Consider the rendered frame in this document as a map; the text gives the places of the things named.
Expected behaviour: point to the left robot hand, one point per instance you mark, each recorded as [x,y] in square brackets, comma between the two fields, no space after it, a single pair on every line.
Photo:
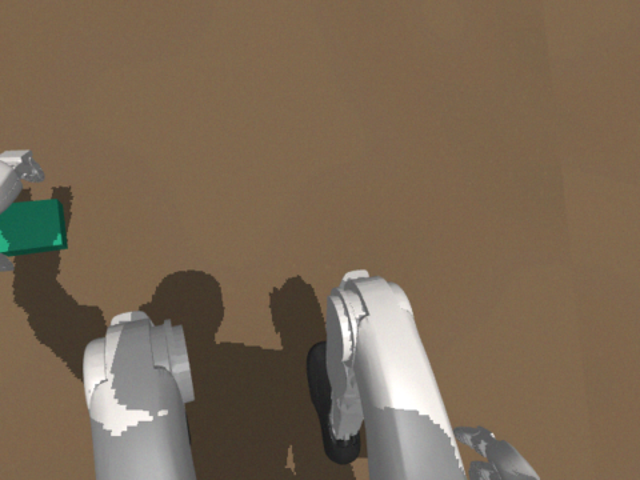
[15,165]

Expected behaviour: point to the right robot hand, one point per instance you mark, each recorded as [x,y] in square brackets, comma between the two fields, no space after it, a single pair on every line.
[505,462]

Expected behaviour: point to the right robot foot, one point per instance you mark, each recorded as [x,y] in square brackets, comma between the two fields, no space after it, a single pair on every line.
[339,451]

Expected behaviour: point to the small box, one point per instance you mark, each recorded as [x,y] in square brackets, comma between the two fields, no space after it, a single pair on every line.
[32,227]

